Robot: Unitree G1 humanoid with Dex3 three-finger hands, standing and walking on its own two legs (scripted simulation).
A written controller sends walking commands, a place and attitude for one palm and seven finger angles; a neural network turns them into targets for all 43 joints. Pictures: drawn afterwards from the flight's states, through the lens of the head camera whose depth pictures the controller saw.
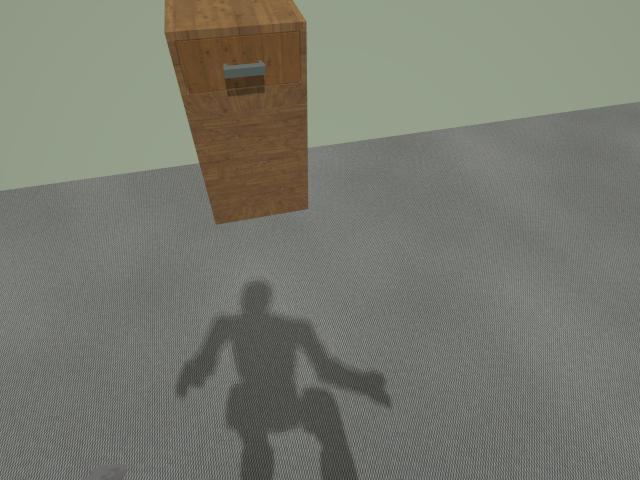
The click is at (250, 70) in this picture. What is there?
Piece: drawer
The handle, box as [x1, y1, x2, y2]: [223, 60, 265, 78]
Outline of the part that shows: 265,67 261,60 258,60 258,63 229,66 227,66 225,63 223,64 225,78 265,74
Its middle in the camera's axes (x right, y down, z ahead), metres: -0.25 -0.54 +1.22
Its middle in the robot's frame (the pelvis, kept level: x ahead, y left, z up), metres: +1.26 +0.31 -0.07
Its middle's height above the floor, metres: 0.69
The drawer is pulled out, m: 0.00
